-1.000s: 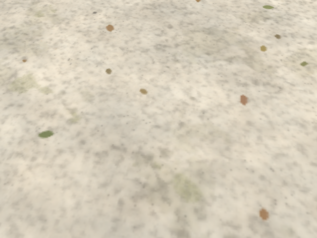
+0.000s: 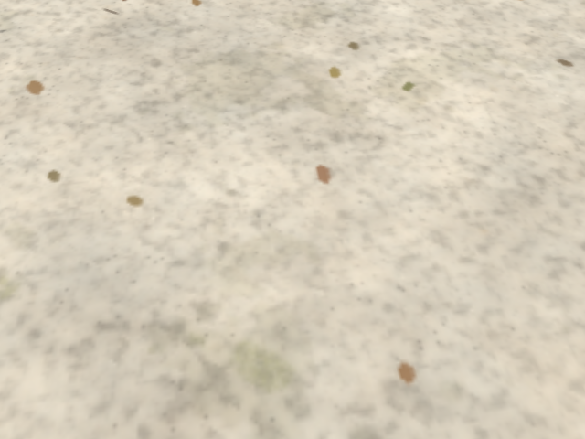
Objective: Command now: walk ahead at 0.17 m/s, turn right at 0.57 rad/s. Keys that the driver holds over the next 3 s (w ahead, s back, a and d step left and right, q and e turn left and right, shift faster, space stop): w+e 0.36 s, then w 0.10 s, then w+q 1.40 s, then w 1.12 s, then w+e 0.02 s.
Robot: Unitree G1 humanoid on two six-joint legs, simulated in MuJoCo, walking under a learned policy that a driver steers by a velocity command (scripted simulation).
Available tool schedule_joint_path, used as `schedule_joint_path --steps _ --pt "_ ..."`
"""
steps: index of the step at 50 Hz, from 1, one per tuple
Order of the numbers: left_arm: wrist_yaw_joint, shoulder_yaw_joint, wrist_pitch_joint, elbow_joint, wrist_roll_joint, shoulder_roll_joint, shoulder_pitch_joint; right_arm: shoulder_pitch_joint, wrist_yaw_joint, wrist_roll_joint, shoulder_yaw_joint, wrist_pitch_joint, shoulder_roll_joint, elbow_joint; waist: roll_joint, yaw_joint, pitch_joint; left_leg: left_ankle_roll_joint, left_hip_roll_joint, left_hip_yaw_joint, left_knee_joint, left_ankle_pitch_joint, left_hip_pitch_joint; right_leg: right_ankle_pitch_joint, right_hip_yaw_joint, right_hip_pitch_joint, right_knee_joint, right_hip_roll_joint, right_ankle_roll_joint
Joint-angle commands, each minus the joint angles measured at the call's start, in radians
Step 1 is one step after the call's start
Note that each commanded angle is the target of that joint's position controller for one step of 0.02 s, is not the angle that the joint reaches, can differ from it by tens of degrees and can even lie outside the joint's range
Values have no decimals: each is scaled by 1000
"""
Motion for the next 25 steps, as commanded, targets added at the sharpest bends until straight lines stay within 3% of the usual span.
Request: schedule_joint_path --steps 1,2,3,4,5,6,7,9,11,16,20,23,24,25 --pt "8 31 -3 -83 -8 151 -67 68 18 11 -25 -34 -95 -43 -157 -69 -89 40 -20 52 -189 55 173 -429 329 -25 -172 -203 -123" --pt "10 25 -2 -92 -10 133 -72 127 19 12 -31 -39 -106 -23 -135 -99 -77 65 3 56 -293 86 290 -466 302 -108 -129 -160 -83" --pt "10 11 -4 -100 -11 81 -56 214 14 2 -46 -42 -159 -3 -10 -115 -114 117 171 -89 -356 -17 458 -510 200 -255 90 -90 -24" --pt "4 -1 -18 -120 -21 26 -41 243 12 -22 -53 -41 -226 -5 206 -89 -115 213 371 -393 -451 -251 502 -463 2 -432 357 35 3" --pt "-4 15 -40 -160 -14 101 -96 180 22 -57 -56 -56 -236 -28 245 -73 -11 284 448 -552 -519 -379 374 -383 19 -541 478 -50 7" --pt "-11 29 -46 -144 -8 153 -71 102 15 -41 -43 -65 -176 -60 200 -42 33 260 404 -458 -527 -354 346 -285 21 -543 548 -90 16" --pt "-16 35 -45 -114 -2 157 -27 68 7 -22 -33 -67 -135 -72 178 -27 29 215 348 -351 -526 -270 356 -212 -3 -530 585 -102 36" --pt "-29 31 -45 -97 4 120 -10 98 1 -13 -24 -66 -121 -73 150 -41 23 181 298 -202 -532 -115 351 -111 -44 -516 673 -124 66" --pt "-39 21 -51 -110 -3 81 -33 162 4 -22 -20 -75 -115 -60 127 -67 31 182 277 -96 -542 -11 344 -39 -69 -527 705 -143 79" --pt "-55 7 -58 -170 -7 55 -120 240 15 -24 -24 -77 -144 -49 125 -112 63 203 284 47 -557 131 375 72 -97 -538 527 -180 104" --pt "-81 -18 -64 -217 -6 15 -201 285 25 -8 -30 -72 -170 -37 111 -139 97 207 300 138 -558 200 344 81 -173 -419 330 -189 79" --pt "-93 -21 -66 -236 -10 26 -215 309 38 15 -36 -62 -188 -18 114 -121 115 210 332 156 -534 269 364 -19 -213 -318 221 -169 23" --pt "-94 -18 -69 -239 -7 39 -203 312 41 24 -37 -57 -197 -10 126 -100 107 211 343 150 -498 382 369 -66 -230 -257 186 -148 -2" --pt "-92 -4 -72 -227 -6 65 -138 304 43 29 -36 -51 -209 -3 140 -45 65 204 341 156 -412 604 369 -82 -254 -137 147 -114 -27"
